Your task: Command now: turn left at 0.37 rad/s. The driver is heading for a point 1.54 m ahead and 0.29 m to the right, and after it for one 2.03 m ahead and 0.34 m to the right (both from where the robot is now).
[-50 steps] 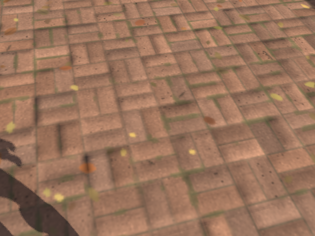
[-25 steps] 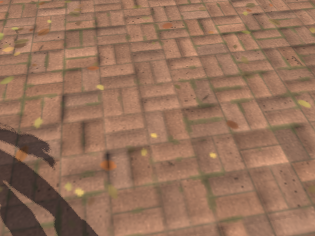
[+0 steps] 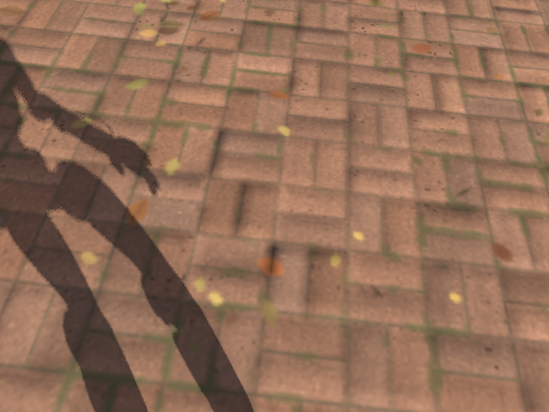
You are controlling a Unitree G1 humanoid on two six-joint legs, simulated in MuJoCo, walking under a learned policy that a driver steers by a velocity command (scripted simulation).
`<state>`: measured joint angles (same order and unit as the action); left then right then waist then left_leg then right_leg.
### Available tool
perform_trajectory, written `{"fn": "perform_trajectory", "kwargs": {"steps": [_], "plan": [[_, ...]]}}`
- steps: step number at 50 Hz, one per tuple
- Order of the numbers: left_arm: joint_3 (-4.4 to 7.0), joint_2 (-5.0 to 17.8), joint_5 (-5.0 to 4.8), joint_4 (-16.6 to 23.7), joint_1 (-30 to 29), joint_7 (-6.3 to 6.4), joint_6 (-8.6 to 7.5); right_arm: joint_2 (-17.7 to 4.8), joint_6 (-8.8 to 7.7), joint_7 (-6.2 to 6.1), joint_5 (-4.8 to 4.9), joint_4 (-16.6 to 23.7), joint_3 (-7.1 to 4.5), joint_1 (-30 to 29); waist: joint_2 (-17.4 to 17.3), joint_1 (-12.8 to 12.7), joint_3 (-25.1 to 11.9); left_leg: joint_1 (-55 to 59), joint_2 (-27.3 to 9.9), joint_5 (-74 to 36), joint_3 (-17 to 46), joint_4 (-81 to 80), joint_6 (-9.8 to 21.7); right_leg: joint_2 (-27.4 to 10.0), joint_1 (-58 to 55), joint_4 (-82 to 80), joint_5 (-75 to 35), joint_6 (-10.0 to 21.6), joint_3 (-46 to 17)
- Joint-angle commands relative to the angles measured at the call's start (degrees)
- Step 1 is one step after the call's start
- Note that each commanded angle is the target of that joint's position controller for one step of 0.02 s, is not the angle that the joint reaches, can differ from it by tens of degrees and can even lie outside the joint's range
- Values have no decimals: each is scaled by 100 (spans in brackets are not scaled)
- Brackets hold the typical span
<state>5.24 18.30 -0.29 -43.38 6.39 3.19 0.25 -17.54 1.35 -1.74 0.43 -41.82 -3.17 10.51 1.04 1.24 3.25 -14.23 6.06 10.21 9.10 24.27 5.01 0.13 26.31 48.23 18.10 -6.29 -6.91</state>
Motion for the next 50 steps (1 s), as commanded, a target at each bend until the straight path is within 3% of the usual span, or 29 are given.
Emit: {"fn": "perform_trajectory", "kwargs": {"steps": [1, 2, 5, 8, 9, 10, 11, 12, 13, 15, 16, 20, 22, 24, 26, 28, 29, 30, 31, 32, 33, 35, 36, 38, 41, 46, 50], "plan": [[68, 451, -9, 352, -167, -52, -140, -942, -24, -15, -48, 350, -231, -62, -895, 124, -564, 621, -1493, -523, 1573, -575, 804, -66, 71, -326, 60, 2, 81], [55, 460, -21, 341, -123, -84, -167, -902, -18, -3, -48, 336, -211, -30, -865, 144, -672, 604, -1473, -64, 1618, -618, 827, -78, -100, -491, 53, 42, 125], [-2, 436, -58, 353, -191, -195, -292, -862, -17, 46, -21, 270, -156, -4, -1003, 211, -445, 316, -1406, 1661, 1893, -845, 856, -2, -500, -1117, 200, 234, 364], [-47, 326, -88, 151, 236, -293, -490, -766, -54, 73, 7, 220, -77, -42, -817, -93, -266, -113, -1185, 2203, 1924, -675, 670, 69, -1513, -2508, -423, 585, 582], [-35, 396, -57, 62, 482, -281, -542, -610, -106, 77, -14, 221, -21, -23, -639, -202, -322, -414, -1015, 2168, 1762, -357, 483, -161, -2060, -2711, -471, 736, 367], [-9, 614, 12, -27, 966, -254, -577, -311, -172, 98, -42, 262, 71, -52, 12, -328, -504, -979, -613, 2216, 1144, 794, 187, -967, -2724, -2979, -128, 1043, -522], [132, 1225, 121, -207, 1387, -285, -576, -268, -272, 100, 35, 470, 67, -133, 1135, -281, -377, -2036, 161, 2266, -61, 1941, -114, -1760, -3004, -3552, 860, 1770, -2202], [142, 1098, 84, -223, 1424, -331, -610, -767, -357, 70, 61, 556, -65, -462, 933, -455, 175, -2877, -171, 2436, -129, 2778, -249, -2245, -2830, -3844, 1594, 2186, -2976], [59, 820, 16, -185, 1280, -313, -631, -899, -411, 95, 98, 497, -131, -423, 658, -385, 358, -3087, -435, 1977, -22, 3149, -281, -2082, -2799, -3866, 1792, 2104, -2666], [-12, 631, -70, -149, 1187, -283, -613, -750, -466, 180, 43, 418, -129, -366, 685, -361, 296, -3309, -720, 1267, -319, 3258, -403, -1684, -3076, -3948, 1298, 1833, -1981], [-41, 589, -61, -163, 1247, -263, -596, -641, -509, 222, 31, 455, -114, -517, 657, -414, 271, -3288, -842, 927, -413, 3170, -450, -1554, -3090, -3996, 807, 1751, -1652], [-69, 565, -61, -233, 1496, -246, -522, -169, -630, 319, 1, 648, 22, -1083, 617, -610, 185, -2567, -819, 60, -905, 2003, -662, -1080, -2617, -4082, -760, 1712, -692], [-44, 693, -66, -240, 1599, -237, -473, -81, -687, 374, 25, 737, 63, -1312, 649, -663, 198, -1928, -670, -236, -1001, 1246, -727, -981, -2232, -4016, -1182, 1694, -480], [-5, 841, -92, -259, 1762, -245, -440, -199, -721, 416, 59, 781, 34, -1399, 668, -659, 181, -1433, -548, -450, -1032, 886, -738, -1089, -2031, -3929, -1366, 1703, -563], [18, 906, -143, -246, 1741, -238, -420, -395, -746, 422, 105, 782, -33, -1232, 740, -454, 148, -996, -569, -576, -859, 607, -638, -1280, -2008, -3817, -1442, 1609, -795], [26, 933, -151, -210, 1587, -226, -393, -629, -753, 368, 119, 644, -146, -667, 733, -27, -74, -110, -532, -547, -858, 306, -448, -1263, -1922, -3316, -2118, 1411, -726], [-13, 812, -114, -191, 1595, -231, -395, -827, -739, 297, 106, 470, -259, -40, 620, 287, -462, 839, -536, -483, -882, 196, -310, -994, -1702, -2545, -2682, 1254, -508], [-127, 497, -14, -54, 1507, -247, -409, -1126, -723, 217, 30, 343, -367, 892, 287, 743, -1219, 2279, -1268, -202, -232, 327, -13, -665, -917, -1071, -2047, 1032, -284], [-311, -173, -79, 174, 2081, -210, -464, -1683, -650, 210, -106, 216, -493, 1516, -1467, 601, -2275, 3885, -2824, 1429, 2231, -232, 719, 159, 766, 1049, 411, 670, 312], [-212, 252, -236, 104, 2076, -197, -503, -1187, -655, 251, -105, 202, -353, 1396, -1697, 561, -2051, 3356, -2964, 2277, 3273, -954, 839, 24, 1301, 2022, 1419, 672, -181], [-84, 623, -335, 158, 1710, -218, -489, -829, -656, 245, -55, 206, -241, 975, -1333, 447, -1180, 2665, -2833, 2279, 2435, -1011, 666, -269, 1650, 2346, 1005, 742, -157], [-77, 510, -210, 171, 1328, -232, -444, -471, -664, 248, -73, 187, -154, 414, -788, 192, -443, 1554, -2351, 936, 1098, -1189, 511, -625, 1436, 2071, 261, 766, 22], [-60, 422, -182, 146, 1334, -250, -385, -359, -697, 245, -119, 166, -129, 242, -844, 44, -304, 1184, -2166, 471, 603, -1342, 446, -763, 1191, 1922, 23, 768, 7], [-96, 199, -180, 176, 1303, -298, -277, -339, -774, 239, -106, 99, -158, 102, -774, -80, -171, 826, -2106, -130, 55, -1584, 520, -837, 1057, 1841, -229, 724, 90], [-120, 123, -125, 394, 976, -320, -211, -488, -843, 222, -89, -34, -226, 104, -480, -142, 54, 756, -2163, -761, -509, -1798, 638, -861, 1419, 1334, -724, 610, 37], [-223, 17, -92, 756, 52, -521, -308, -752, -784, 165, -48, -162, -290, 281, -276, 144, 258, 886, -2008, -1274, -1501, -1861, 499, -712, 1177, -408, -2017, 655, 535], [-221, 89, -114, 1117, -532, -661, -309, -962, -632, 151, 69, -325, -357, 662, -230, 278, 346, 1676, -2200, -1889, -1811, -1534, 341, -559, 1245, -1110, -1763, 909, 828]]}}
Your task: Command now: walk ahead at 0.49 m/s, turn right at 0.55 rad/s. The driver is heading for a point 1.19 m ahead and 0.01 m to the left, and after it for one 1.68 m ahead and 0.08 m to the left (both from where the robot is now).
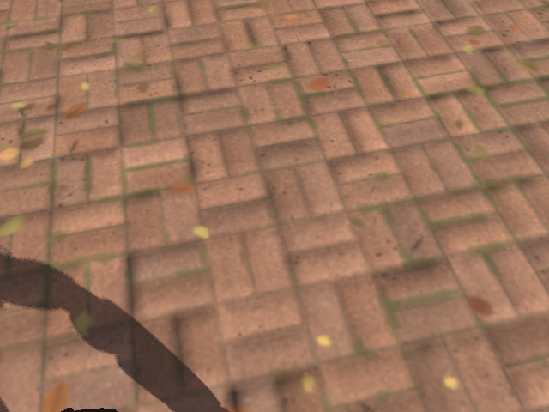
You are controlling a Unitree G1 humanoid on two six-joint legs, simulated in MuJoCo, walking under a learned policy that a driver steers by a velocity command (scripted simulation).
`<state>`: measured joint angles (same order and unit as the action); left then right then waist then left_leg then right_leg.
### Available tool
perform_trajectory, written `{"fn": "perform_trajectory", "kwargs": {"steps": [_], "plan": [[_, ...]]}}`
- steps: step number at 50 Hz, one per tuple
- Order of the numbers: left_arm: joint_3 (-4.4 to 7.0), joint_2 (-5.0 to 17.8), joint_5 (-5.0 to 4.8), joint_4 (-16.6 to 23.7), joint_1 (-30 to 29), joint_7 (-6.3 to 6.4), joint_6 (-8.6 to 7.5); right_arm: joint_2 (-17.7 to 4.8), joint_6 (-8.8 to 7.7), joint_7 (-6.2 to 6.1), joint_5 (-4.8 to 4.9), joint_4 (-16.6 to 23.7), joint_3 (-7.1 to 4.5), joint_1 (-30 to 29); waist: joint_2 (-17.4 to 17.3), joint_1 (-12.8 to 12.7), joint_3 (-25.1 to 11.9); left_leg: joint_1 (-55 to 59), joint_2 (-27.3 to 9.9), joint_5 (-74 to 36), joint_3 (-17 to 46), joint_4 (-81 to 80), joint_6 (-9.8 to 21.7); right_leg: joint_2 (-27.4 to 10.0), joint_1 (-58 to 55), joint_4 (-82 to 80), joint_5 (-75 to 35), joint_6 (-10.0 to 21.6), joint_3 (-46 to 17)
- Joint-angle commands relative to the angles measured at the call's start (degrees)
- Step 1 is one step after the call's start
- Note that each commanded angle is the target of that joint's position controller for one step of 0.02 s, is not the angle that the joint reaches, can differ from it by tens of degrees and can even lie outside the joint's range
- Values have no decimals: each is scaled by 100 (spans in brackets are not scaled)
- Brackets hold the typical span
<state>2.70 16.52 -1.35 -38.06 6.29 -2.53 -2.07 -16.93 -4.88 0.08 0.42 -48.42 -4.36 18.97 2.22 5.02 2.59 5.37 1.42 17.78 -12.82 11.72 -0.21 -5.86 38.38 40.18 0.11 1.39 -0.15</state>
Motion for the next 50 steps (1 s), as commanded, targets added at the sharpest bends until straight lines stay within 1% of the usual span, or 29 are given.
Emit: {"fn": "perform_trajectory", "kwargs": {"steps": [1, 3, 4, 5, 6, 7, 8, 9, 10, 11, 12, 15, 20, 23, 26, 29, 30, 31, 32, 33, 34, 35, 36, 37, 38, 41, 43, 46, 50], "plan": [[66, 338, -6, 652, -527, -113, -72, -1093, 43, -39, 84, 329, -256, -172, -408, -169, 325, -112, -1756, -3389, 285, -10, 803, 175, -113, -391, 267, 243, 283], [210, 607, 1, 660, -90, -115, -27, -1278, 152, -80, 108, 361, -301, -173, -655, -513, -168, 122, -1728, -5388, 117, 1045, 675, 622, -923, -364, 881, 494, 615], [352, 840, -15, 510, 630, -81, 0, -1303, 207, -103, 124, 393, -299, -217, -671, -940, -587, -91, -1619, -5827, 8, 2068, 567, 890, -1895, -508, 927, 665, 715], [550, 1178, -31, 268, 1611, 13, 56, -1172, 204, -133, 100, 442, -231, -199, -501, -1445, -1082, -1006, -1413, -5171, -69, 3500, 349, 965, -3504, -746, 732, 892, 457], [686, 1846, -56, 216, 1846, 124, 90, -398, 123, -84, -156, 705, 11, 368, 1011, -996, -1623, -3422, -676, -386, 39, 5684, -10, -519, -5663, -790, 967, 1666, -2127], [603, 1769, -33, 475, 1838, 84, -11, -407, -104, -4, -83, 874, 110, 220, 935, -999, -2681, -4588, 139, 1817, 1471, 6885, -95, -1403, -6438, -1961, 2280, 2476, -4985], [470, 1324, 30, 424, 1750, 38, -98, -944, -233, 54, 175, 1042, -37, -608, 264, -1286, -2050, -5151, -193, 1275, 1900, 6958, 22, -1265, -6042, -2376, 2304, 2035, -4398], [427, 1194, 40, 378, 1493, 37, -158, -877, -306, 56, 226, 1161, 0, -834, 127, -1090, -1265, -5220, -415, 736, 1815, 6520, 115, -1055, -5199, -2421, 1910, 1825, -3630], [368, 1015, 35, 423, 1087, 50, -177, -811, -323, 5, 93, 1080, 9, -796, -259, -795, -833, -4905, -653, 377, 1804, 6017, 96, -799, -4325, -2402, 1220, 1646, -2977], [317, 869, 92, 506, 797, 72, -186, -860, -282, -19, -11, 1030, -28, -674, -155, -565, -648, -4457, -800, 146, 1833, 5642, 51, -603, -3661, -2469, 567, 1579, -2522], [293, 815, 144, 574, 650, 92, -188, -867, -210, -10, -48, 1001, -43, -569, -30, -424, -601, -4130, -853, 14, 1839, 5499, -4, -473, -3259, -2590, 248, 1569, -2324], [276, 815, 115, 420, 698, 171, -246, -615, -44, -7, -118, 908, 19, -480, -35, -362, -509, -3900, -860, -409, 1601, 4865, -276, -337, -2673, -2778, -663, 1596, -1623], [227, 846, 118, 96, 995, 250, -259, -331, -50, 74, -25, 1028, 171, -1356, 160, -795, -184, -3795, -772, -2410, 1399, 2886, -318, -54, -2642, -2933, -217, 1158, -699], [245, 973, 117, -122, 1260, 221, -285, -379, -84, 161, 72, 1149, 181, -1766, 152, -1018, 23, -3865, -672, -2744, 1380, 2338, -151, -362, -3033, -3022, 255, 1129, -738], [272, 1002, 107, -328, 1392, 222, -239, -447, -98, 271, 91, 1304, 167, -1988, 106, -1057, 204, -4367, -596, -2164, 1437, 2044, 122, -711, -3863, -2838, -72, 1068, -701], [316, 1088, 94, -398, 1272, 280, -151, -540, -88, 354, 75, 1346, 120, -1717, 180, -821, 39, -4104, -368, -1349, 1329, 1929, 413, -841, -4381, -2311, -1519, 856, -470], [328, 1136, 109, -374, 1172, 304, -118, -653, -68, 343, 55, 1274, 54, -1343, 240, -611, -256, -3534, -157, -1177, 1130, 1934, 525, -751, -4413, -1822, -2616, 757, -316], [306, 1101, 123, -329, 1067, 338, -63, -841, -50, 309, 33, 1084, -75, -605, 127, -209, -738, -2500, 113, -1336, 918, 1793, 679, -499, -4232, -818, -3454, 598, -21], [229, 960, 196, -217, 1135, 402, -56, -1173, -21, 259, 36, 955, -205, 220, -213, 125, -1351, -967, -347, -1694, 1682, 1915, 950, -275, -3268, 629, -2651, 366, 203], [57, 443, 246, 5, 1794, 344, -186, -1754, -19, 247, 24, 957, -344, 601, -1613, -186, -2025, 1113, -1712, -731, 4628, 1522, 2033, 812, -860, 2902, 769, -137, 254], [33, 591, 204, -55, 1564, 269, -348, -1250, -14, 263, 99, 938, -214, 760, -1532, 22, -2337, 1704, -1953, 77, 5988, 678, 2141, 1033, 111, 3525, 3114, -141, -594], [109, 909, -7, 102, 1042, 181, -464, -998, 3, 231, 75, 989, -136, 487, -1136, 95, -1577, 1209, -1860, 314, 5263, 560, 1867, 685, 600, 3696, 2775, -47, -770], [82, 886, -15, 202, 672, 171, -535, -948, 23, 207, 49, 1073, -124, 173, -571, 13, -1051, 438, -1654, -34, 4637, 510, 1708, 446, 571, 3386, 2352, 5, -658], [96, 859, 114, 254, 459, 195, -566, -856, 47, 195, 35, 1126, -90, -92, -218, -149, -621, -290, -1453, -667, 4155, 419, 1637, 273, 450, 2880, 2078, -19, -567], [128, 858, 196, 270, 502, 218, -542, -761, 47, 173, -15, 1195, -44, -247, -308, -341, -510, -758, -1279, -1240, 3849, 306, 1595, 136, 102, 2523, 1845, -61, -576], [101, 682, 255, 228, 735, 249, -409, -788, 57, 92, 7, 1227, -56, -365, -575, -554, -452, -1409, -1042, -2179, 3357, 122, 1683, 106, -248, 1942, 1663, -341, -425], [58, 570, 259, 317, 436, 283, -359, -921, 66, 15, 34, 1161, -100, -263, -545, -494, -313, -1687, -898, -2421, 3064, 62, 1642, 176, -204, 1281, 1174, -519, -324], [-9, 392, 234, 442, -228, 267, -393, -977, 131, -71, 82, 1040, -125, -56, -640, -250, -251, -1943, -576, -2138, 2768, 163, 1340, 407, -598, -42, -13, -607, -288], [17, 459, 128, 569, -835, 173, -486, -980, 229, -125, 131, 875, -142, 311, -719, -34, -241, -1715, -680, -1643, 3173, 441, 1181, 669, -1017, -983, -505, -538, -367]]}}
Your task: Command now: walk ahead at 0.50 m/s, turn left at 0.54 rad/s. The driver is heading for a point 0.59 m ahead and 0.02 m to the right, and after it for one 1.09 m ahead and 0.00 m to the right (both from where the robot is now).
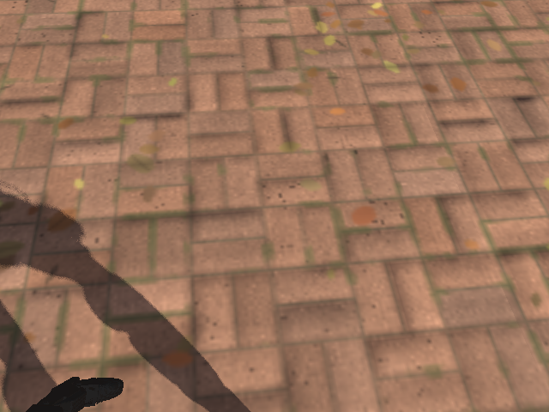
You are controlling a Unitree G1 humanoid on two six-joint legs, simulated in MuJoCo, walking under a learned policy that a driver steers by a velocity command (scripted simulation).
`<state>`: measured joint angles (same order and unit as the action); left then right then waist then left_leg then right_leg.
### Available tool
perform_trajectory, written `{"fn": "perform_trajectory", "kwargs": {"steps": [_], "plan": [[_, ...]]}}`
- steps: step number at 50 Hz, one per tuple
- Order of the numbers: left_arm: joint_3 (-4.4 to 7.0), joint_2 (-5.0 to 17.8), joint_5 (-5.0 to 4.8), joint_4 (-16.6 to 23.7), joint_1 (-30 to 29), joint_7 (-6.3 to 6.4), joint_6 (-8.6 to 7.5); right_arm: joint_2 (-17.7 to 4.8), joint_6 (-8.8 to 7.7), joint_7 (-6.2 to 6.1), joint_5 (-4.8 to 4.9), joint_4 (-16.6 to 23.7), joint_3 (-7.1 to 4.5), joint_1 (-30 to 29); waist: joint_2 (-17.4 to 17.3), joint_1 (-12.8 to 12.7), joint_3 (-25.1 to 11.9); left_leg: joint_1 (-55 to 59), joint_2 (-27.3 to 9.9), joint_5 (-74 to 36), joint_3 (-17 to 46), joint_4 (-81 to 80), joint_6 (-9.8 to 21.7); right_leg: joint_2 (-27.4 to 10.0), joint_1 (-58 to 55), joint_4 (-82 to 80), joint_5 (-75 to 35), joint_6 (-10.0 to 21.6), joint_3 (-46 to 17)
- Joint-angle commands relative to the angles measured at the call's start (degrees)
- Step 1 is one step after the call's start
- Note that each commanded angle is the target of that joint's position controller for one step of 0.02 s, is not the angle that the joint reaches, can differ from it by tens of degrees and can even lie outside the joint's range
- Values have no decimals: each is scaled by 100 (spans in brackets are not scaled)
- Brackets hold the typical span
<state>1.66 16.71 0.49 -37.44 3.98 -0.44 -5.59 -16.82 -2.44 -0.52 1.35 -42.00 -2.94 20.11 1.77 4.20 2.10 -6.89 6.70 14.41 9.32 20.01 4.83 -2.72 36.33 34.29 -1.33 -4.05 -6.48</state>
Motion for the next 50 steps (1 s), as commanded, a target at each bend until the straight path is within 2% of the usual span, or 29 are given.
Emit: {"fn": "perform_trajectory", "kwargs": {"steps": [1, 4, 5, 6, 7, 8, 9, 10, 11, 12, 13, 15, 19, 22, 26, 28, 29, 30, 31, 32, 33, 34, 35, 36, 37, 39, 42, 46, 50], "plan": [[153, 507, -69, 512, -624, -53, -154, -958, 10, -76, 45, 215, -280, 230, -702, 24, -202, -279, -1276, -1204, 1148, -246, 641, 366, -849, -564, -250, 58, 181], [271, 714, -95, 428, -276, -63, -217, -945, 67, -93, 18, 231, -309, 95, -918, -242, -243, 96, -1443, -1445, 1572, 264, 497, 339, -1293, -808, 397, 332, 126], [348, 822, -75, 310, 201, -31, -240, -842, 75, -78, 7, 275, -278, -8, -900, -513, -471, 9, -1252, -1753, 1480, 696, 368, 314, -2014, -1068, 334, 502, 225], [423, 1016, 20, 213, 929, 5, -263, -561, 56, -45, -60, 351, -169, -51, -672, -857, -1170, -331, -996, -1641, 1145, 1794, 204, -247, -3275, -890, 379, 822, -157], [529, 1446, 129, 120, 1632, 32, -230, -175, 12, -47, -57, 441, -44, 541, 431, -807, -2040, -1884, -249, -52, 413, 3624, -181, -1449, -5306, -893, 921, 1548, -2002], [554, 1372, -13, -130, 1942, -40, -159, -264, -36, -47, 48, 437, -3, 968, 1709, -702, -2215, -3206, -163, 1944, 116, 4866, -349, -2137, -5797, -1492, 2282, 2082, -3995], [429, 877, -102, -61, 1684, -48, -143, -754, -41, -39, 88, 329, -113, 626, 888, -820, -1377, -3621, -491, 1573, 272, 5291, -381, -1918, -5137, -1728, 3061, 1885, -3621], [362, 667, -69, -41, 1420, -39, -100, -867, -29, -31, 38, 417, -146, 40, 392, -859, -742, -3633, -680, 1110, 53, 5314, -397, -1638, -4420, -1778, 2756, 1670, -2717], [318, 590, -21, -67, 1208, -50, -76, -796, -44, -23, -33, 526, -142, -333, 156, -780, -310, -3568, -812, 827, -70, 5065, -403, -1390, -3751, -1925, 2078, 1616, -2130], [275, 485, 10, -107, 1092, -49, -79, -728, -55, -3, -75, 568, -157, -481, 189, -666, -131, -3422, -971, 606, -98, 4750, -395, -1189, -3360, -2050, 1531, 1583, -1703], [257, 457, 32, -138, 1042, -49, -87, -614, -57, 28, -55, 569, -138, -432, 330, -551, -99, -3185, -1055, 490, -167, 4531, -398, -1046, -3098, -2172, 1183, 1559, -1406], [268, 491, -35, -244, 1072, -59, -116, -402, -50, 65, -59, 545, -80, -386, 432, -466, -158, -3026, -1122, 397, -365, 4090, -445, -958, -2923, -2346, 647, 1662, -1023], [346, 820, -107, -430, 1172, -35, -85, -192, -126, 119, -127, 720, 49, -1046, 243, -612, -77, -2955, -1230, -586, -611, 2687, -536, -896, -2841, -2581, 25, 1710, -404], [353, 943, -162, -601, 1423, -27, -22, -170, -191, 177, -82, 820, 79, -1597, 224, -820, -29, -2533, -1072, -1392, -797, 1739, -548, -780, -2821, -2553, -103, 1565, -33], [361, 1033, -216, -858, 1800, -19, 87, -291, -228, 251, -26, 1026, 39, -2100, 269, -893, 75, -2439, -945, -1292, -823, 1169, -380, -1063, -3353, -2329, -233, 1438, -103], [375, 1096, -226, -938, 1835, 7, 160, -415, -252, 270, -37, 1037, -18, -1990, 305, -715, 11, -2017, -850, -984, -873, 907, -225, -1143, -3538, -1996, -751, 1320, -156], [367, 1117, -238, -946, 1754, 22, 190, -542, -266, 252, -60, 930, -99, -1559, 269, -405, -213, -1297, -723, -1008, -979, 659, -110, -1010, -3456, -1493, -1475, 1210, -41], [315, 1010, -208, -932, 1758, 29, 194, -799, -263, 199, -97, 710, -238, -785, 169, -30, -718, -75, -741, -1085, -970, 611, 42, -722, -3090, -568, -1790, 1058, 147], [168, 672, -59, -737, 1675, 32, 160, -1255, -237, 118, -193, 564, -372, 279, -426, 407, -1609, 1638, -1868, -1268, 179, 829, 422, -362, -1948, 1166, -338, 818, 379], [-1, 87, -110, -663, 2390, 34, 72, -1560, -170, 118, -219, 491, -423, 472, -1880, 77, -2286, 3009, -3118, -94, 2534, 258, 1168, 469, -11, 2965, 3286, 506, 504], [155, 728, -235, -755, 2087, 23, 28, -1012, -162, 125, -165, 487, -295, 490, -1252, 304, -1965, 2638, -2982, 675, 2785, -76, 1074, 243, 524, 3644, 3448, 510, -116], [242, 922, -327, -614, 1658, 7, 15, -814, -176, 120, -128, 461, -221, 170, -1053, 225, -1181, 2003, -2805, 530, 1925, -206, 870, 18, 816, 3730, 2936, 537, -56], [238, 851, -288, -583, 1433, 25, 30, -674, -198, 134, -143, 460, -174, -187, -790, 55, -804, 1344, -2548, 106, 1326, -383, 751, -198, 658, 3554, 2474, 507, 63], [259, 785, -219, -571, 1335, 35, 67, -526, -228, 154, -171, 444, -143, -465, -764, -102, -509, 814, -2368, -275, 891, -590, 706, -329, 503, 3323, 2148, 468, 80], [266, 682, -214, -615, 1445, 38, 145, -415, -278, 164, -210, 424, -120, -640, -834, -281, -387, 402, -2224, -596, 493, -799, 652, -445, 179, 3214, 1909, 437, 43], [234, 421, -227, -649, 1546, 43, 282, -383, -383, 172, -208, 315, -151, -778, -757, -441, -263, -17, -2185, -1124, -8, -1089, 694, -485, -59, 3098, 1674, 360, 59], [237, 334, -188, -495, 1227, 50, 365, -514, -445, 124, -234, 126, -221, -769, -556, -470, -35, -57, -2172, -1686, -640, -1278, 696, -495, 278, 2576, 1028, 271, -47], [176, 207, -169, -291, 590, -91, 312, -695, -398, 46, -205, -38, -273, -678, -446, -275, 135, 59, -2007, -1881, -1429, -1365, 530, -414, 123, 1212, -105, 334, 267], [133, 172, -169, 67, -158, -227, 311, -889, -273, 5, -106, -272, -346, -273, -332, -5, 365, 702, -2228, -1991, -1740, -1246, 446, -343, 274, 433, -77, 526, 583]]}}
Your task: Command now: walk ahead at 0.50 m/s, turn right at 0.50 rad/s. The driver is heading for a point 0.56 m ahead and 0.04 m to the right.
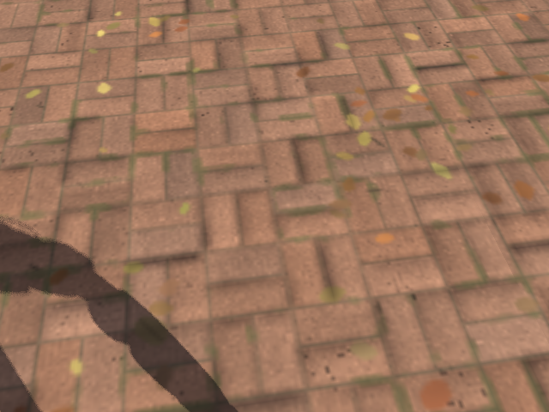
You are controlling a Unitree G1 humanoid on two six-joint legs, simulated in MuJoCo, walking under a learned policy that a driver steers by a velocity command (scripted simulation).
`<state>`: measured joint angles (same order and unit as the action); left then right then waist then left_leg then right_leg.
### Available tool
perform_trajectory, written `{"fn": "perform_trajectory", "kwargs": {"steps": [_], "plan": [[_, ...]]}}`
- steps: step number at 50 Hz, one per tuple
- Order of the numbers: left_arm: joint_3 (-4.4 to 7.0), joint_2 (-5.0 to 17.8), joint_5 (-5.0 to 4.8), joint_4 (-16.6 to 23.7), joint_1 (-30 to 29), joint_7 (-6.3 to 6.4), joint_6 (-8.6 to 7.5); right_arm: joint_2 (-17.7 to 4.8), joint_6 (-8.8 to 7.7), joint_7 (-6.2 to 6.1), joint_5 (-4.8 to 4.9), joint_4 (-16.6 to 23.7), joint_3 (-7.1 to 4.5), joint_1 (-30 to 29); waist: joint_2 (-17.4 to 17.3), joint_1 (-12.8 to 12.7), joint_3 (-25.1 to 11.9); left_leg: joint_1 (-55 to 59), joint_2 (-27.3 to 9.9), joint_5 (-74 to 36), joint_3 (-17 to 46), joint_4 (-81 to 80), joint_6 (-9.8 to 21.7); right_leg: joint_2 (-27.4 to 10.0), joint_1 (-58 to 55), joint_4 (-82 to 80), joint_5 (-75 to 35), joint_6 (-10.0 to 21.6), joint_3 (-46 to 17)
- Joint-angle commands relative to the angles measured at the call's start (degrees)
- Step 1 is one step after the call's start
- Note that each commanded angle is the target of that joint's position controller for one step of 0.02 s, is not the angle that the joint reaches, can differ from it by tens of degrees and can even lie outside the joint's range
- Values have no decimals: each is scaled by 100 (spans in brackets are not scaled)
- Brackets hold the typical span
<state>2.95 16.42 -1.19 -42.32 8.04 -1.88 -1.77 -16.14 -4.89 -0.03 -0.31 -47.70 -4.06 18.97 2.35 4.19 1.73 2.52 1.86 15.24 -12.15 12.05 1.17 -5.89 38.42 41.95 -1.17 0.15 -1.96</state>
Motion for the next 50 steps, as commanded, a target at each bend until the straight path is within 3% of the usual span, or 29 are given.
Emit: {"fn": "perform_trajectory", "kwargs": {"steps": [1, 4, 5, 6, 7, 8, 9, 10, 11, 12, 13, 14, 17, 21, 25, 29, 31, 32, 33, 34, 35, 36, 37, 38, 39, 41, 44, 46, 50], "plan": [[11, 228, -3, 642, -677, -114, -67, -994, 18, -47, 93, 249, -251, -95, -406, 9, 424, -12, -1804, -2230, 355, -339, 772, 4, 122, -443, 83, 175, 198], [106, 410, 3, 803, -605, -182, -38, -1188, 157, -86, 152, 215, -311, -131, -614, -210, 163, 416, -1864, -4261, 121, 480, 591, 375, -384, -576, 895, 466, 614], [189, 548, 3, 762, -258, -179, -16, -1265, 208, -113, 167, 234, -331, -178, -720, -438, -112, 434, -1827, -5183, 40, 1102, 518, 606, -915, -548, 1185, 595, 785], [332, 770, -14, 595, 483, -147, -2, -1281, 258, -137, 184, 263, -326, -269, -681, -879, -515, 171, -1672, -5536, -101, 2137, 382, 870, -1928, -789, 1103, 772, 885], [541, 1158, -24, 337, 1470, -52, 42, -1163, 246, -169, 143, 318, -264, -239, -424, -1344, -1026, -850, -1440, -4649, -149, 3606, 147, 852, -3601, -1032, 869, 1016, 470], [679, 1848, -70, 298, 1633, 56, 64, -394, 138, -112, -98, 616, -26, 205, 1089, -880, -1413, -3417, -532, 118, -29, 5752, -258, -641, -5584, -1280, 1305, 1895, -2346], [581, 1698, -23, 537, 1665, 20, -41, -459, -100, -33, 5, 716, 46, 27, 831, -970, -2391, -4394, 104, 2041, 1447, 6750, -282, -1387, -6280, -2285, 2151, 2557, -4760], [456, 1269, 24, 485, 1531, -13, -124, -883, -235, 35, 252, 882, -71, -668, 324, -1168, -1733, -4949, -244, 1540, 1786, 6782, -155, -1225, -5923, -2528, 1968, 2167, -4011], [408, 1109, 13, 477, 1270, -9, -175, -837, -317, 38, 267, 952, -41, -850, 145, -980, -1086, -4927, -485, 1013, 1722, 6329, -47, -976, -5116, -2524, 1540, 1945, -3198], [356, 934, 7, 530, 868, 4, -184, -809, -338, -10, 124, 869, -55, -840, -171, -710, -711, -4594, -702, 660, 1705, 5818, -63, -721, -4302, -2531, 947, 1746, -2596], [292, 753, 56, 625, 596, 26, -187, -873, -294, -32, 26, 824, -102, -764, -92, -503, -541, -4165, -832, 417, 1720, 5459, -101, -528, -3699, -2631, 357, 1659, -2186], [273, 713, 101, 701, 478, 47, -186, -865, -220, -19, -3, 816, -119, -675, 12, -371, -506, -3867, -861, 271, 1725, 5307, -159, -429, -3333, -2757, 75, 1659, -2044], [293, 806, 79, 629, 539, 137, -226, -617, -60, -15, -53, 794, -64, -640, -9, -288, -418, -3701, -818, -175, 1527, 4628, -423, -287, -2794, -2934, -649, 1690, -1469], [242, 779, 87, 390, 820, 213, -240, -364, -50, 52, 18, 873, 70, -1335, 194, -649, -188, -3552, -773, -1842, 1359, 2991, -470, -13, -2677, -3057, -443, 1297, -695], [245, 912, 95, 129, 1137, 186, -279, -428, -95, 157, 141, 1013, 96, -1900, 167, -948, 85, -3624, -675, -2456, 1333, 2208, -247, -370, -3148, -3193, 250, 1227, -706], [267, 945, 85, -122, 1230, 214, -197, -491, -127, 298, 109, 1184, 89, -2096, 79, -913, 296, -4104, -570, -1608, 1368, 1823, 113, -720, -4130, -2746, -747, 1084, -600], [268, 998, 94, -134, 1085, 265, -123, -617, -154, 325, 13, 1070, 17, -1573, 215, -605, -86, -3275, -243, -1293, 1137, 1697, 268, -596, -4237, -2028, -2617, 895, -489], [250, 1001, 92, -109, 931, 288, -84, -754, -174, 303, -28, 866, -72, -901, 171, -221, -528, -2357, -10, -1655, 950, 1491, 390, -347, -4152, -1227, -3459, 733, -327], [184, 874, 138, -61, 967, 306, -84, -1014, -187, 258, -78, 729, -149, -285, -65, 46, -1098, -1098, -379, -3107, 1278, 1534, 607, -27, -3600, -164, -2919, 481, -155], [40, 467, 261, 57, 1492, 280, -161, -1473, -171, 213, -200, 716, -196, 198, -1235, -100, -1991, 1040, -1871, -5220, 3092, 1920, 1423, 701, -1832, 1989, 93, 51, 44], [-12, 390, 177, -189, 2032, 211, -206, -1121, -90, 211, -91, 606, -115, 390, -1845, -147, -2839, 1987, -2649, -5695, 4618, 1607, 2193, 1200, -790, 3323, 3915, -194, -370], [111, 948, 45, -204, 1665, 177, -202, -916, -6, 209, 44, 685, -61, 163, -1021, 29, -2472, 1410, -2389, -4749, 4159, 1414, 1922, 837, -589, 3604, 3769, -173, -724], [115, 922, -37, -29, 1067, 182, -165, -788, 49, 181, 58, 750, -18, -298, -667, -46, -1637, 640, -2117, -4214, 3445, 1272, 1646, 554, -306, 3403, 3483, -184, -483], [100, 826, 24, 18, 743, 219, -107, -629, 74, 179, 28, 758, 51, -649, -304, -174, -1015, -259, -1855, -4068, 3000, 1032, 1481, 352, -333, 2930, 3223, -215, -334], [128, 786, 91, 23, 706, 271, -15, -493, 76, 167, -4, 763, 104, -868, -336, -358, -801, -894, -1680, -3831, 2720, 834, 1361, 169, -674, 2467, 2978, -226, -327], [76, 487, 114, -109, 1083, 335, 136, -486, 80, 178, -105, 704, 111, -1147, -741, -643, -705, -1776, -1388, -3853, 2251, 525, 1315, 160, -1527, 1735, 2602, -344, -196], [30, 342, 166, -188, 1129, 422, 189, -583, 88, 138, -112, 585, 80, -1336, -862, -687, -910, -1939, -1275, -3997, 1854, 476, 1310, 153, -2043, 626, 2042, -435, -119], [51, 403, 155, -203, 917, 435, 222, -643, 151, 100, -91, 466, 68, -1273, -807, -562, -986, -1869, -1280, -3179, 1856, 392, 1248, 153, -2213, 150, 1515, -421, -116], [96, 430, 159, -186, 521, 437, 258, -549, 277, 81, -72, 282, 134, -1318, -744, -476, -572, -2025, -1208, -779, 2082, 294, 1067, 194, -2468, -800, 1260, -303, -96]]}}
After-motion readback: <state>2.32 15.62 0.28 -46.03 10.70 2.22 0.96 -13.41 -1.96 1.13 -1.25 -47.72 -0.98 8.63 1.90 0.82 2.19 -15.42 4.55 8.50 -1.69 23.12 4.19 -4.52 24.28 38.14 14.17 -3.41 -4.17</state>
